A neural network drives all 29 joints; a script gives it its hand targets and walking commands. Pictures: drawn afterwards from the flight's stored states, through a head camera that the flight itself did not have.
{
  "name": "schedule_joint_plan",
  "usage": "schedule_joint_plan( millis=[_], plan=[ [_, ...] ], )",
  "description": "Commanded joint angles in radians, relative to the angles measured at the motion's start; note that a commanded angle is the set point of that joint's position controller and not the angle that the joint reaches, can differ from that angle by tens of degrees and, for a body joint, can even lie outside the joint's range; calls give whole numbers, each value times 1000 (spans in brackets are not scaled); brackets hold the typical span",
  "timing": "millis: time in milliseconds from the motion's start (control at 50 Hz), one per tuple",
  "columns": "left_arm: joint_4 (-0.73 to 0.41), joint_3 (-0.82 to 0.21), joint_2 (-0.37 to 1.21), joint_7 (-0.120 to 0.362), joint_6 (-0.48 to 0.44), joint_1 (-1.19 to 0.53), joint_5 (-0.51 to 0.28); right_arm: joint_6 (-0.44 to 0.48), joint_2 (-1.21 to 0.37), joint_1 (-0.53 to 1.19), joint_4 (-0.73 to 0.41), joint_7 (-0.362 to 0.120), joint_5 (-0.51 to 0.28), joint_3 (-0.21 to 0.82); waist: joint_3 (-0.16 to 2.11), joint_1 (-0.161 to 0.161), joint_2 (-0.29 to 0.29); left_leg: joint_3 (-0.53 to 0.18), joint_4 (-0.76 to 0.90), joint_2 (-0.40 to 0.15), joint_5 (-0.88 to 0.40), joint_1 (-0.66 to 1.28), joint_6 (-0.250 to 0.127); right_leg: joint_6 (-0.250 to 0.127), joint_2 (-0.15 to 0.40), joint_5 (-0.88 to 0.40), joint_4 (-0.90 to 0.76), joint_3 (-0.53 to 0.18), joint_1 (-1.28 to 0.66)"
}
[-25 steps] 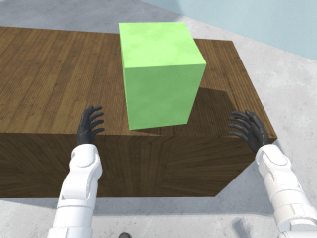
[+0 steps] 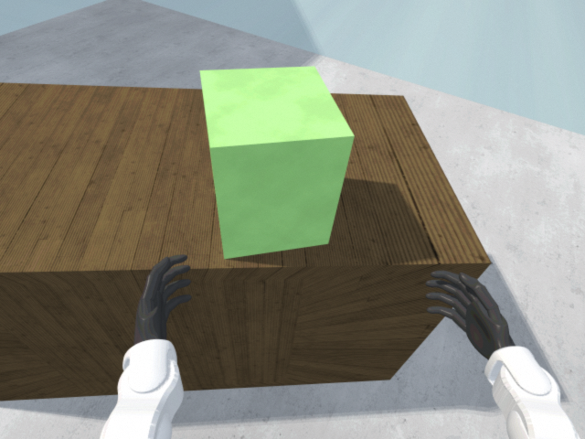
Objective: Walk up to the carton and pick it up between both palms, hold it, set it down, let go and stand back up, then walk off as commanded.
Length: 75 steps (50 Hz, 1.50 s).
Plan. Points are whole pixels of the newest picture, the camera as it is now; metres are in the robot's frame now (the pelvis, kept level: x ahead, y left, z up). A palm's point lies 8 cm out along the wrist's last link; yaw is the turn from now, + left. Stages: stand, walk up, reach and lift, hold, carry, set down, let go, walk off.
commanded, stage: set down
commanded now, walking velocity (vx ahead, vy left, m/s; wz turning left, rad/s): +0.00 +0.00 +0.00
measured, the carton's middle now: (268, 163) +0.56 +0.04 +0.06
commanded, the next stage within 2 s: none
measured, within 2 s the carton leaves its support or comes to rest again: neither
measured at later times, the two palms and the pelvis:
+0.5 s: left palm (123, 342) +0.24 +0.21 +0.04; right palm (454, 340) +0.25 -0.21 +0.03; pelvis +0.00 +0.03 +0.00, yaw +1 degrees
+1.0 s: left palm (157, 382) +0.20 +0.16 +0.00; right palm (494, 372) +0.22 -0.26 +0.02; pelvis +0.00 +0.00 +0.00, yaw +0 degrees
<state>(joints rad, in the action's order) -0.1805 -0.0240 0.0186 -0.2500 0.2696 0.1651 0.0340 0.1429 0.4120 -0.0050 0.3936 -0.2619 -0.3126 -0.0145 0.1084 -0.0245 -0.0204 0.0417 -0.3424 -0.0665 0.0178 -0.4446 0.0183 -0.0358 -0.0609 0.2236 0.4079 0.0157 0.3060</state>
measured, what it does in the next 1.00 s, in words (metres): stands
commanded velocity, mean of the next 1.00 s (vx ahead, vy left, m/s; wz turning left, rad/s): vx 0.00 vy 0.00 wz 0.00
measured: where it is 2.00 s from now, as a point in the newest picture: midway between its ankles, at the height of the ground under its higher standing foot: outside the picture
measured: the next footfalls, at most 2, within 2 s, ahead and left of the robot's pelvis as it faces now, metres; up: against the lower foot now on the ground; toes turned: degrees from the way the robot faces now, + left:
none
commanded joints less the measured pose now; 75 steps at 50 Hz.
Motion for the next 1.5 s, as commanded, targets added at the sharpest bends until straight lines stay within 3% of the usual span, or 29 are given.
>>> schedule_joint_plan(
  millis=[0,40,60,80,160,200,220,300,400,500,620,640,660,680,700,740,760,820,860,960,1040,1060,1120,1220,1320,1360,1380,1440,1480],
  plan=[
    [-117,-49,1,5,-52,-266,-43,3,253,232,-299,33,-90,-56,186,27,-80,-50,31,50,96,557,-39,21,69,-11,-185,-84,126],
    [-40,-19,-4,-9,-25,-290,-26,-27,247,226,-292,26,-93,-64,114,53,-87,-50,17,60,168,555,-46,-1,90,201,-208,-121,204],
    [-1,-8,-16,2,-10,-327,-37,-44,217,236,-263,37,-85,-30,94,39,-164,-61,-50,86,152,637,-51,-26,144,294,-247,-169,307],
    [-61,7,-7,-12,2,-342,-25,-46,233,246,-285,36,-112,-27,93,54,-117,-69,-75,88,98,700,-40,-52,161,328,-270,-169,381],
    [-30,27,5,-4,79,-443,-13,-117,278,311,-182,55,-135,-23,28,37,-176,-122,-180,115,68,870,-25,-97,245,455,-322,-226,597],
    [-127,25,9,-8,106,-373,-29,-129,298,218,-253,61,-129,-58,46,25,-187,-143,-174,97,42,954,-14,-100,238,410,-328,-194,611],
    [-57,21,26,-6,125,-375,-32,-159,260,197,-201,70,-100,-55,9,12,-178,-126,-139,97,89,899,-14,-88,219,396,-324,-176,549],
    [-290,-41,31,-32,104,-243,-71,-121,300,114,-331,66,-84,-105,121,11,-138,-146,-95,48,66,842,-1,-57,164,194,-235,-137,395],
    [-224,-154,78,-42,82,-27,-59,-113,340,-45,-185,10,-27,-163,144,14,-36,-170,7,-31,103,737,24,-27,35,-66,-120,-18,185],
    [-245,-192,60,-18,18,11,-50,-67,310,-105,-191,-15,-14,-144,226,-2,-46,-192,-27,-50,72,746,36,-36,33,-167,-95,-9,163],
    [-226,-177,-6,7,-81,63,-61,-6,231,-137,-261,9,8,-114,229,6,-77,-131,-27,-11,37,691,15,-21,57,-147,-128,-34,133],
    [-101,-166,-3,21,-84,84,-51,-7,219,-157,-215,18,20,-107,169,8,-88,-119,-33,-9,41,688,12,-20,63,-143,-136,-39,156],
    [-171,-148,-28,21,-98,67,-53,-1,211,-153,-242,22,-2,-104,185,13,-97,-106,-31,1,47,673,3,-3,71,-131,-127,-39,141],
    [2,-126,-22,44,-77,90,-37,-20,178,-168,-135,41,31,-78,104,6,-111,-80,-30,16,59,650,-6,0,81,-114,-149,-54,138],
    [-113,-120,-28,38,-101,76,-59,0,201,-129,-262,42,6,-82,159,24,-120,-74,-20,15,18,640,-12,-1,71,-160,-137,-44,109],
    [-1,-114,-49,67,-92,57,-70,-15,174,-130,-212,65,51,-54,119,-3,-143,-45,-23,38,58,589,-26,18,96,-158,-145,-77,90],
    [-67,-68,-72,57,-107,69,-58,-4,160,-135,-298,75,24,-53,131,30,-120,-34,-10,45,20,582,-25,23,95,-205,-144,-85,32],
    [40,-39,-91,72,-102,22,-55,-23,118,-107,-274,94,52,-32,43,38,-172,-22,0,65,115,533,-46,33,107,-37,-170,-117,45],
    [-67,-32,-115,61,-111,-13,-62,-25,128,-77,-307,88,20,-35,65,47,-146,-21,-5,63,102,510,-43,44,110,-48,-137,-121,32],
    [90,23,-167,100,-105,-14,-46,-59,67,-120,-261,138,72,-9,2,24,-175,4,2,93,138,433,-51,71,142,-47,-172,-162,-41],
    [-8,22,-206,85,-139,-76,-81,-58,44,-88,-327,137,63,3,36,38,-162,-19,-20,91,136,425,-45,51,171,65,-176,-185,-5],
    [122,47,-203,100,-130,-32,-60,-73,21,-130,-255,149,94,18,-13,31,-183,-16,-14,91,143,433,-47,54,176,47,-194,-197,-10],
    [14,21,-198,93,-143,-37,-96,-58,45,-114,-310,141,66,9,78,36,-152,-18,-17,86,92,485,-38,45,163,-1,-169,-173,12],
    [190,17,-201,123,-137,35,-76,-53,37,-175,-161,148,144,-20,84,25,-137,-8,-14,70,100,518,-38,43,120,-85,-142,-111,11],
    [99,-15,-192,108,-170,56,-90,-32,59,-189,-110,121,143,-38,137,39,-100,-43,-4,41,5,598,-8,12,88,-119,-138,-58,68],
    [278,-2,-199,144,-155,113,-72,-47,19,-252,36,133,175,0,56,29,-127,-35,-12,50,-2,611,-10,28,98,-174,-154,-67,54],
    [108,-2,-215,119,-184,83,-75,-7,71,-209,-50,124,154,-33,142,44,-84,-44,-20,40,-64,613,-1,22,81,-216,-124,-44,48],
    [242,-21,-200,128,-181,95,-76,2,35,-224,9,116,149,-14,129,43,-109,-56,-18,31,-19,646,-3,8,81,-154,-152,-44,94],
    [191,-31,-212,127,-179,104,-72,21,50,-227,0,117,146,-41,150,34,-96,-66,-16,27,-33,658,7,6,75,-172,-154,-32,85]
  ],
)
